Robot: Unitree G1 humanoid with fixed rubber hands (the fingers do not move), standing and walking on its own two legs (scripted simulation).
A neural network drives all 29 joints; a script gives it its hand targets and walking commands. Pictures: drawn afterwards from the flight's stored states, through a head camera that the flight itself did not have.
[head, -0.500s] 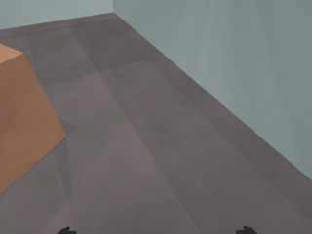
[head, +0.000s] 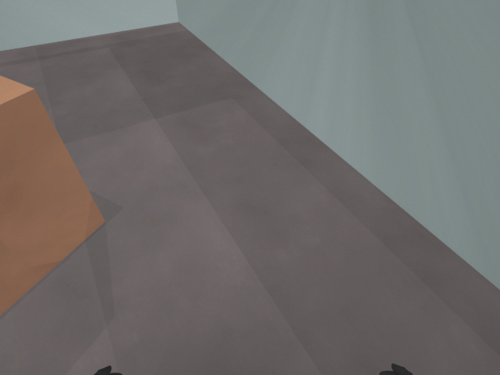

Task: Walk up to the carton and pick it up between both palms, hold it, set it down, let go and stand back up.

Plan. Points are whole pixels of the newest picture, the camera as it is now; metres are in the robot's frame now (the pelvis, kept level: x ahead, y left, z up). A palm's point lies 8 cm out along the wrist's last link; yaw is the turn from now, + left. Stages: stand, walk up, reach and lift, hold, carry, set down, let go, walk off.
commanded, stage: walk up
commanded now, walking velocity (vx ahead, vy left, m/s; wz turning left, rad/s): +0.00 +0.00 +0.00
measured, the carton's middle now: out of the picture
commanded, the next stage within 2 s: none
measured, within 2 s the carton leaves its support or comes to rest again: neither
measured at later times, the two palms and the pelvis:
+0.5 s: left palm out of the picture +0.01 +0.44 -0.11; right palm (311, 331) +0.23 -0.11 -0.09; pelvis +0.04 +0.12 -0.02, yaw +19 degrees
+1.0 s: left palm out of the picture +0.17 +0.57 -0.08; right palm (229, 282) +0.34 +0.04 -0.10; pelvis +0.19 +0.27 +0.00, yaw +35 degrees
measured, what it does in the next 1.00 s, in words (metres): steps to the left, turning left: left foot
